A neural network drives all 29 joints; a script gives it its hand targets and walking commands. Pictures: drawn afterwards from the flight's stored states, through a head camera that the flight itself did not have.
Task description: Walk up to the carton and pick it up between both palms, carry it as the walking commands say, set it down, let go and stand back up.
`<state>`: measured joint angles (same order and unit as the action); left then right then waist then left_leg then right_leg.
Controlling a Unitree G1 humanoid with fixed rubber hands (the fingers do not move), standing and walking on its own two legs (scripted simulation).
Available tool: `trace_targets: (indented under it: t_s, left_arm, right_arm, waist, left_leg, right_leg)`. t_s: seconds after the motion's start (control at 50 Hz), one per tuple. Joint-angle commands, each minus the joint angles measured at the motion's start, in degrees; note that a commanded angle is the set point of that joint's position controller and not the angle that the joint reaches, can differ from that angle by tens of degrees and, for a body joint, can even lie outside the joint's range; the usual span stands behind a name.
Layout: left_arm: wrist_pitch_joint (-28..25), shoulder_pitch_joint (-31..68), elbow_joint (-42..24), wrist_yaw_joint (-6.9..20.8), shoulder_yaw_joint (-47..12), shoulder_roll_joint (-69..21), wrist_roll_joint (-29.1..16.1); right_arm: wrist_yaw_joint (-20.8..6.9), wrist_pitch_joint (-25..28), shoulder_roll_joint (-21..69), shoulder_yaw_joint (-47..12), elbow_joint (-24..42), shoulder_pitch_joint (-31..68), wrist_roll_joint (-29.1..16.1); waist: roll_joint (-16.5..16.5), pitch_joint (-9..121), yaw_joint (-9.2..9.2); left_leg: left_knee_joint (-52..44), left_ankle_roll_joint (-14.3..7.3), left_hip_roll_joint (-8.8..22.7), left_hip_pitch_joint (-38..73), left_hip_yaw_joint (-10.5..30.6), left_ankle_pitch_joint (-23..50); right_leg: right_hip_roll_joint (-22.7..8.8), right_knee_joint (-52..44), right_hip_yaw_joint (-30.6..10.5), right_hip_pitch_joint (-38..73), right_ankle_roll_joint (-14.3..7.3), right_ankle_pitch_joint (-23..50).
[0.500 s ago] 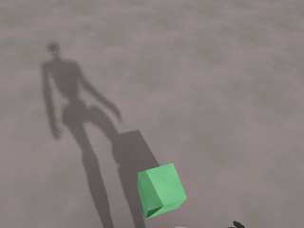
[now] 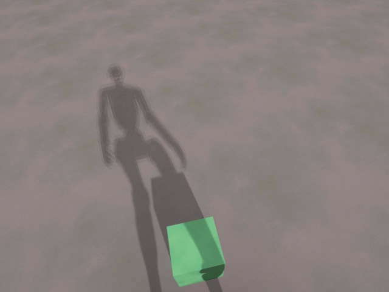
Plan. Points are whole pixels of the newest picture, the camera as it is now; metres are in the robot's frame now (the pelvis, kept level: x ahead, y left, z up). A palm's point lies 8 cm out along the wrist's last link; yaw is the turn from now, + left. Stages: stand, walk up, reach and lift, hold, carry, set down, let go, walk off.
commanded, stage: walk up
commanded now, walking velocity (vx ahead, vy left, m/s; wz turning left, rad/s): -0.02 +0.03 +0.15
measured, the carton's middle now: (195, 252) +0.38 +0.03 -0.66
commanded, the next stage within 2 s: none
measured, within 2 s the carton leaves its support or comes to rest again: neither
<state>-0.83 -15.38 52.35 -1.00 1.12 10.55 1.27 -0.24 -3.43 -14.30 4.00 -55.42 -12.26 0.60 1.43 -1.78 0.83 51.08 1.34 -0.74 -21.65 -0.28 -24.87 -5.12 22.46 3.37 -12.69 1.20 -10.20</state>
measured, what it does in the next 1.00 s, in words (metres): steps on the spot: left foot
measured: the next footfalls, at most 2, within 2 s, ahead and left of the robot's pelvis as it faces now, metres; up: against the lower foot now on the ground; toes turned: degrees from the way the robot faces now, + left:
left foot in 0.22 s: +0.01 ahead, +0.12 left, +0.00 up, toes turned +4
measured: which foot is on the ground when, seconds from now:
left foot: up 0.00-0.20, down 0.22-1.00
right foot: down 0.00-1.00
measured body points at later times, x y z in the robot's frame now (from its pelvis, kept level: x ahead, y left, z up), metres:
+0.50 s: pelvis +0.00 +0.02 +0.00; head +0.01 +0.04 +0.45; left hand -0.03 +0.25 -0.17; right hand +0.05 -0.21 -0.15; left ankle -0.03 +0.12 -0.75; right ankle +0.01 -0.12 -0.75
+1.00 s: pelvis +0.01 +0.01 +0.00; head +0.02 +0.02 +0.45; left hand -0.03 +0.24 -0.17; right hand -0.01 -0.22 -0.16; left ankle -0.03 +0.12 -0.75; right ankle +0.01 -0.13 -0.75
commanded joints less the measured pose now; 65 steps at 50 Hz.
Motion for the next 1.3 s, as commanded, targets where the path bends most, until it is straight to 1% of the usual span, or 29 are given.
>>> trace_targets:
  t_s: [0.0, 0.02, 0.04, 0.08, 0.12, 0.14, 0.16, 0.18, 0.2, 0.22, 0.24, 0.26, 0.3, 0.32, 0.38, 0.44, 0.5, 0.6, 0.62, 0.74, 0.78, 0.9, 0.96, 1.04, 1.08, 1.12, 1.14, 1.22, 1.28]
  left_arm:
    - [-0.7, -6.4, 0.0, -1.2, 2.6, 10.0, 0.1]
    - [-0.6, -6.3, 0.1, -1.2, 2.4, 9.7, 0.3]
    - [-0.5, -6.0, 0.3, -1.2, 2.2, 9.5, 0.2]
    - [-0.4, -5.6, 0.6, -1.1, 2.3, 9.6, 0.2]
    - [0.0, -5.9, 1.5, -1.1, 2.0, 9.4, 0.2]
    - [0.1, -5.5, 1.7, -1.0, 2.0, 9.7, 0.2]
    - [0.3, -5.2, 2.1, -0.9, 2.2, 10.6, 0.0]
    - [0.2, -6.2, 2.5, -0.6, 1.9, 10.0, -0.1]
    - [0.3, -6.8, 2.3, -0.3, 1.1, 7.1, -0.5]
    - [0.3, -6.8, 2.5, 0.1, -0.5, 2.9, -1.3]
    - [0.9, -4.5, 3.2, -0.4, -0.2, 4.1, -1.4]
    - [1.2, -4.0, 3.9, -0.2, -0.3, 4.9, -0.7]
    - [1.2, -5.0, 6.6, -0.1, -0.9, 5.1, -0.3]
    - [1.1, -5.9, 7.1, 0.0, -1.0, 5.1, -0.4]
    - [0.6, -7.1, 9.3, -0.3, -1.4, 5.0, -0.6]
    - [0.8, -7.1, 10.8, -0.6, -1.6, 4.8, -0.8]
    - [0.6, -6.7, 11.9, -0.7, -1.5, 4.9, -1.0]
    - [0.4, -6.6, 13.6, -0.9, -1.5, 4.3, -1.1]
    - [0.4, -6.2, 13.6, -0.9, -1.5, 4.2, -1.2]
    - [0.5, -5.5, 14.5, -1.3, -1.2, 4.1, -1.3]
    - [0.5, -6.1, 14.9, -1.2, -1.1, 3.9, -1.5]
    - [0.4, -5.8, 15.4, -1.3, -1.2, 3.7, -1.5]
    - [0.4, -5.1, 15.3, -1.3, -1.2, 3.7, -1.5]
    - [0.2, -6.0, 15.4, -1.3, -1.3, 3.5, -1.5]
    - [0.2, -6.2, 15.4, -1.3, -1.1, 3.8, -1.5]
    - [0.2, -6.1, 15.4, -1.4, -1.1, 3.4, -1.5]
    - [0.3, -6.2, 15.5, -1.4, -1.3, 3.3, -1.5]
    - [0.3, -6.4, 15.2, -1.4, -1.1, 3.7, -1.6]
    - [0.2, -6.7, 15.2, -1.4, -1.2, 3.5, -1.5]
  right_arm:
    - [0.0, -0.5, -3.3, 0.3, 1.3, -1.5, -0.2]
    - [-0.1, -0.5, -2.4, -0.1, 1.7, -1.0, -0.4]
    - [-0.2, -0.4, -1.9, -0.3, 1.7, -0.4, -0.5]
    - [0.0, -0.1, -0.5, -0.9, 1.9, 0.4, -0.8]
    - [0.5, 0.5, -0.6, -0.9, 1.7, 0.0, -1.1]
    - [0.6, 0.9, 0.1, -1.3, 1.2, -0.7, -1.2]
    - [0.7, 1.4, -0.3, -1.3, 0.9, -2.2, -1.3]
    - [0.9, 2.1, -1.7, -1.2, 0.4, -3.2, -1.1]
    - [1.4, 2.8, -4.1, -0.8, 0.5, -3.0, -0.2]
    - [1.4, 3.2, -6.0, -0.9, 0.3, 0.5, -0.1]
    - [1.1, 3.6, -3.1, -1.7, -0.2, 1.0, 0.0]
    - [1.1, 3.7, -1.9, -2.3, -0.7, 1.5, 0.5]
    - [1.5, 4.0, -1.2, -2.5, -1.8, 0.0, 0.4]
    - [1.7, 4.1, -1.5, -2.4, -2.3, -0.3, 0.2]
    - [1.8, 4.5, -2.0, -2.5, -4.0, -2.8, -0.3]
    - [1.6, 4.4, -0.7, -2.8, -5.5, -3.8, -0.4]
    - [1.5, 4.6, -0.8, -2.7, -6.3, -4.3, -0.3]
    - [1.6, 4.8, 1.0, -3.3, -8.0, -6.6, -0.3]
    - [1.6, 4.8, 0.3, -3.1, -7.9, -6.9, -0.4]
    - [1.9, 5.0, 1.1, -3.4, -9.3, -8.6, -0.3]
    - [1.9, 4.9, 1.6, -3.5, -9.7, -9.4, -0.4]
    - [2.2, 4.8, 1.5, -3.6, -10.1, -10.6, -0.6]
    - [2.2, 4.7, 0.9, -3.5, -10.0, -10.3, -0.5]
    - [2.2, 4.6, 1.3, -3.7, -10.3, -11.0, -0.5]
    - [2.2, 4.7, 1.6, -3.8, -10.4, -10.9, -0.4]
    - [2.3, 4.7, 1.2, -3.6, -10.1, -10.5, -0.4]
    - [2.3, 4.7, 1.5, -3.8, -10.0, -10.9, -0.5]
    - [2.3, 4.6, 1.6, -3.9, -10.2, -10.8, -0.4]
    - [2.4, 4.6, 1.3, -3.8, -9.9, -10.6, -0.4]
  waist:
    - [-11.3, 0.2, -1.32]
    - [-12.0, 0.4, -1.2]
    - [-12.3, 0.2, -1.36]
    - [-14.5, 1.2, -1.25]
    - [-12.8, 2.4, -1.22]
    - [-12.5, 3.1, -0.62]
    - [-11.8, 3.0, 0.45]
    - [-8.9, 3.5, 0.32]
    - [-3.4, 4.3, -0.54]
    - [6.2, 2.7, -2.77]
    - [5.0, 0.4, -2.15]
    - [5.5, -1.4, -2.36]
    - [5.2, -2.3, -1.91]
    - [4.5, -1.4, -2.42]
    - [0.8, -0.6, -2.34]
    - [-0.7, -2.5, -2.01]
    - [-1.1, -2.6, -1.86]
    - [-2.3, -2.3, -1.7]
    - [-1.5, -2.5, -1.69]
    - [-1.1, -2.0, -1.59]
    - [-1.3, -2.3, -1.9]
    - [-0.8, -2.6, -1.62]
    - [-1.9, -2.5, -1.46]
    - [-0.9, -3.2, -1.61]
    - [-1.6, -2.5, -1.49]
    - [-1.3, -3.3, -1.78]
    - [-0.8, -2.8, -1.44]
    - [-1.6, -2.4, -1.61]
    - [-1.3, -3.0, -1.71]
  left_leg:
    - [-2.7, -0.2, 1.6, -3.5, 2.6, -0.3]
    - [-4.5, -0.1, 1.1, -2.2, 2.3, -0.2]
    - [-7.4, -0.2, 0.9, -0.5, 2.1, 0.0]
    - [-13.6, 0.0, -0.5, 3.6, 0.4, -0.2]
    - [-19.9, -0.1, -1.0, 7.6, -0.4, 2.2]
    - [-25.3, -0.2, -1.4, 10.2, -1.6, 6.0]
    - [-31.7, -0.3, -0.9, 13.9, -2.0, 13.2]
    - [-36.3, -0.9, 1.4, 17.5, -0.1, 16.8]
    - [-38.9, -1.9, 7.3, 21.9, 4.7, 20.5]
    - [-38.3, -4.6, 14.0, 17.9, 9.8, 26.3]
    - [-38.7, -6.6, 13.2, 12.7, 8.2, 23.3]
    - [-39.2, -5.9, 11.2, 12.5, 6.7, 22.3]
    - [-39.6, -5.1, 9.9, 11.9, 5.5, 24.1]
    - [-39.0, -5.0, 9.4, 12.3, 4.7, 23.8]
    - [-36.9, -4.3, 7.8, 13.5, 2.3, 27.2]
    - [-36.7, -3.3, 6.9, 12.5, 1.7, 22.7]
    - [-36.6, -3.1, 6.9, 11.9, 1.7, 20.8]
    - [-36.2, -3.1, 7.2, 11.9, 2.2, 21.2]
    - [-35.9, -2.9, 7.2, 11.7, 1.8, 21.7]
    - [-35.1, -2.9, 7.5, 11.0, 1.8, 23.3]
    - [-35.1, -2.7, 7.5, 10.4, 1.9, 22.2]
    - [-35.0, -2.5, 7.7, 10.4, 1.8, 21.5]
    - [-34.9, -2.6, 7.8, 11.2, 2.1, 22.1]
    - [-34.9, -2.5, 7.7, 10.9, 1.6, 21.3]
    - [-35.0, -2.3, 7.8, 11.0, 1.7, 21.3]
    - [-34.8, -2.5, 7.8, 10.9, 1.5, 21.8]
    - [-34.8, -2.5, 8.1, 11.5, 1.5, 21.5]
    - [-34.7, -2.4, 8.0, 11.6, 1.6, 20.7]
    - [-34.8, -2.3, 8.2, 11.4, 1.6, 20.2]
  right_leg:
    - [-15.2, -7.0, -14.2, 6.0, -8.5, 12.5]
    - [-14.8, -6.9, -14.0, 5.6, -9.0, 13.4]
    - [-13.9, -6.6, -12.8, 5.3, -8.8, 14.6]
    - [-12.2, -5.2, -10.5, 5.0, -8.6, 19.1]
    - [-11.9, -3.2, -9.5, 5.2, -8.3, 23.8]
    - [-10.9, -1.7, -8.1, 4.8, -7.5, 24.4]
    - [-10.5, -0.6, -7.2, 3.4, -6.1, 22.8]
    - [-9.3, 0.9, -5.9, 1.9, -4.0, 18.6]
    - [-7.5, 5.1, -3.9, -3.3, -1.2, 11.8]
    - [-1.6, 3.6, 0.3, -4.0, 1.6, -2.2]
    - [-1.8, 3.7, 0.1, 0.1, 1.6, -5.6]
    - [-1.4, 3.1, 0.1, -0.1, 1.7, -3.2]
    - [-1.5, 3.4, 0.8, 1.3, 1.7, -0.6]
    - [-2.0, 1.5, 0.4, 2.4, 1.6, 0.6]
    - [-2.5, -0.3, 0.5, 4.7, 1.1, 3.6]
    - [-3.6, -2.6, -0.8, 4.4, 0.6, 4.7]
    - [-3.8, -3.3, -1.2, 4.8, 0.1, 5.3]
    - [-3.8, -3.4, -1.4, 6.2, -0.1, 6.1]
    - [-4.0, -3.5, -1.6, 6.0, -0.3, 6.4]
    - [-3.8, -3.1, -1.2, 7.5, -0.5, 7.7]
    - [-3.8, -3.4, -0.9, 7.9, -0.3, 7.5]
    - [-3.9, -3.7, -1.3, 7.6, -0.6, 7.9]
    - [-3.7, -3.8, -1.1, 7.2, -0.7, 8.1]
    - [-3.7, -4.0, -1.4, 7.3, -1.1, 8.1]
    - [-3.7, -3.9, -1.3, 7.5, -1.0, 8.4]
    - [-3.6, -4.1, -1.4, 7.2, -1.3, 9.0]
    - [-3.8, -4.1, -1.6, 6.9, -1.3, 8.6]
    - [-3.5, -4.1, -1.5, 7.0, -1.5, 8.0]
    - [-3.5, -4.4, -1.6, 6.4, -1.6, 7.3]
